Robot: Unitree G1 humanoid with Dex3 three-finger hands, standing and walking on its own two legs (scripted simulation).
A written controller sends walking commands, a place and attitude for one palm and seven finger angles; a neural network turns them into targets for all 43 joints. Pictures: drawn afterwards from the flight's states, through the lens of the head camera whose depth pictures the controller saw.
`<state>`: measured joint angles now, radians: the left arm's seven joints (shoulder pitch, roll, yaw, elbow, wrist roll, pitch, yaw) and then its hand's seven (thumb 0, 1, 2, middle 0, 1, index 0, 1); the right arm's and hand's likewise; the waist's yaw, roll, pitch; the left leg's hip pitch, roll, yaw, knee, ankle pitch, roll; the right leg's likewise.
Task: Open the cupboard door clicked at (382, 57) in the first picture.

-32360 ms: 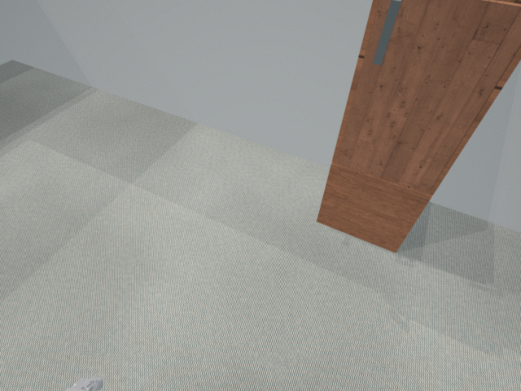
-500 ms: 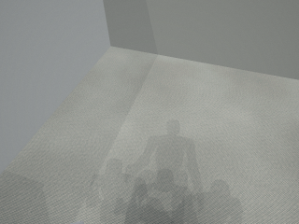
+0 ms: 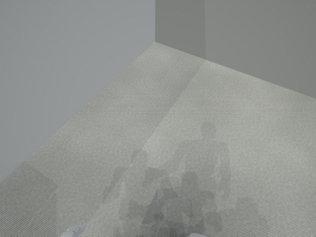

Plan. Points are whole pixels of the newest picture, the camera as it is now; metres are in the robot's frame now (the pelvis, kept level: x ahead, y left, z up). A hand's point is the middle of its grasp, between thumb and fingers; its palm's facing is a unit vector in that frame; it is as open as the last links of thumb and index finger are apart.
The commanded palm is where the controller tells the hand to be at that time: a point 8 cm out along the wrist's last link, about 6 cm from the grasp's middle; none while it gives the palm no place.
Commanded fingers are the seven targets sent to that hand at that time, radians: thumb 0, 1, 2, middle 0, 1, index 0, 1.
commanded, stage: turn to face it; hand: left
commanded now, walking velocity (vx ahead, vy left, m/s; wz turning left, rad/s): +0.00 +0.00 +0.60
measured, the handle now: out of the picture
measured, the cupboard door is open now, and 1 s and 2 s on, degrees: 48 48 48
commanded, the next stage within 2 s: none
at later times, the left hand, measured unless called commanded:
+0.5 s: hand out of the picture +0.04 +0.20 -0.18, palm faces +0.35 -0.90 -0.26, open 7.4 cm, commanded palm none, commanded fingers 0.00 0.90 0.90 -0.20 -0.30 -0.20 -0.30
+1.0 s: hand out of the picture +0.01 +0.16 -0.19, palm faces +0.60 -0.77 -0.20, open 7.4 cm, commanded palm none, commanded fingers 0.00 0.90 0.90 -0.20 -0.30 -0.20 -0.30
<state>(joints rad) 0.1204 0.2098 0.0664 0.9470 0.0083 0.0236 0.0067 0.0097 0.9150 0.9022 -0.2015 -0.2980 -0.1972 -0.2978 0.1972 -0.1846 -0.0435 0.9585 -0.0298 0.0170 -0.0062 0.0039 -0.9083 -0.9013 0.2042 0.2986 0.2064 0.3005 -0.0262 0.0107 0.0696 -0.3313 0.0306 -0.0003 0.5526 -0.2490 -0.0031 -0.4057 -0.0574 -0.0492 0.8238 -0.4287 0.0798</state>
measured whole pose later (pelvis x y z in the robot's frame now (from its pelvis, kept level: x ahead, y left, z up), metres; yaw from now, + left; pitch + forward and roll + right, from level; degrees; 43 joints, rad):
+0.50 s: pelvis +0.05 -0.03 -0.01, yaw +19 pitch +0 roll +0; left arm 0.19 0.26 0.07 0.93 0.02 0.06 0.01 0.01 0.91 0.90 -0.20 -0.30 -0.20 -0.30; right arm 0.11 -0.23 -0.05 0.87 -0.02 0.03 0.01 0.00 -0.91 -0.90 0.20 0.30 0.20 0.30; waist 0.00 -0.03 0.12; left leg -0.35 0.01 0.02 0.62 -0.27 0.01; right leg -0.46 -0.10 -0.05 1.08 -0.50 0.09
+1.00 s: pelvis +0.07 -0.04 -0.01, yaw +38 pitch +1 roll +0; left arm 0.19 0.23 0.06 0.91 0.02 0.05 0.01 0.01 0.90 0.90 -0.21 -0.30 -0.20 -0.30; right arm 0.14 -0.22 -0.06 0.88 -0.02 0.03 0.02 0.01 -0.91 -0.90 0.20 0.30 0.20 0.30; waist -0.02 -0.06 0.12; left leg -0.36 0.00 0.06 0.65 -0.29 0.03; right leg -0.41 -0.14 -0.09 0.99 -0.53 0.09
